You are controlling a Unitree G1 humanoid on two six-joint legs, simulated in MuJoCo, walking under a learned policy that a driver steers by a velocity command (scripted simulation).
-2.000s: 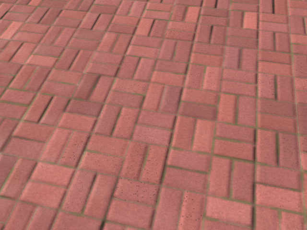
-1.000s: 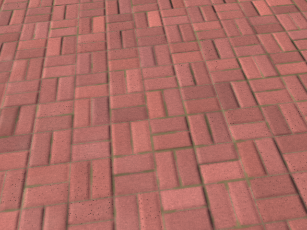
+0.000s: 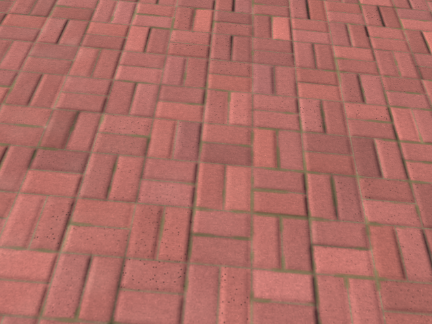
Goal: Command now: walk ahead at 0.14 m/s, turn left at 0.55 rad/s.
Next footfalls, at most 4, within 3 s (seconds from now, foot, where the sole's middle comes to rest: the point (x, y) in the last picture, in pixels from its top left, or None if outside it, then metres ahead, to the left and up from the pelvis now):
0.34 right None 0.16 -0.15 -0.78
0.80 left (151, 323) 0.44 0.15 -0.78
1.32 right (237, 238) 0.72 -0.11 -0.78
1.78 left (205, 162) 1.04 0.00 -0.78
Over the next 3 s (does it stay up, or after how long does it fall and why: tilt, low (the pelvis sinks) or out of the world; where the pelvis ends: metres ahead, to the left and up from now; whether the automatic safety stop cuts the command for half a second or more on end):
stays up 1.11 -0.01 -0.01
